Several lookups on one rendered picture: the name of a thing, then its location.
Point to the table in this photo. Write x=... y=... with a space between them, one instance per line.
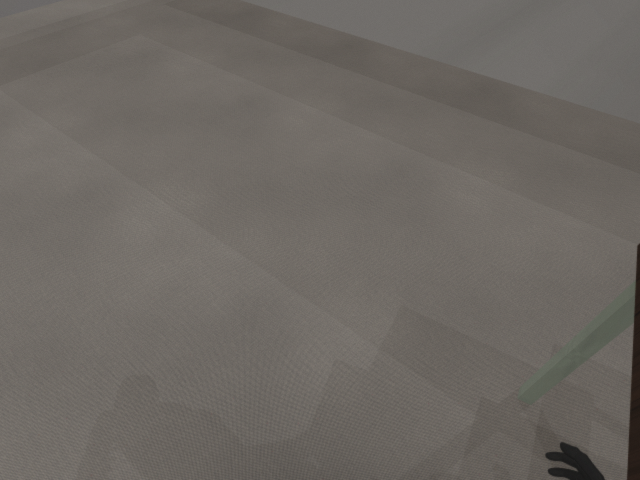
x=613 y=320

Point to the robot right hand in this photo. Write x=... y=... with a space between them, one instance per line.
x=574 y=457

